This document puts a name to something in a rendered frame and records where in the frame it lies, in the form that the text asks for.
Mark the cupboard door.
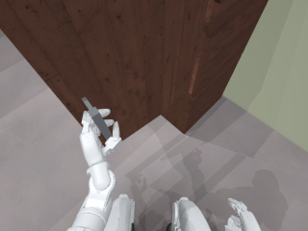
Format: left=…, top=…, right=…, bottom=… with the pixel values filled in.
left=0, top=0, right=209, bottom=147

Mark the left robot forearm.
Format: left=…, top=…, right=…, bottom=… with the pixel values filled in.
left=66, top=161, right=117, bottom=231

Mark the handle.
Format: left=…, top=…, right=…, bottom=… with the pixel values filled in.
left=82, top=97, right=113, bottom=141

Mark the robot right thigh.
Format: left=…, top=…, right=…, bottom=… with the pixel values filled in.
left=172, top=199, right=212, bottom=231

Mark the left robot hand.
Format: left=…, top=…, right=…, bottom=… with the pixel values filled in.
left=79, top=109, right=122, bottom=167

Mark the right robot hand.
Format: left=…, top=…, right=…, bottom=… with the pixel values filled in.
left=224, top=198, right=261, bottom=231

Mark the robot left thigh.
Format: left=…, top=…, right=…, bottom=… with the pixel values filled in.
left=104, top=197, right=135, bottom=231

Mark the robot thigh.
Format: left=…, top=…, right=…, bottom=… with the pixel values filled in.
left=104, top=197, right=135, bottom=231
left=172, top=199, right=212, bottom=231

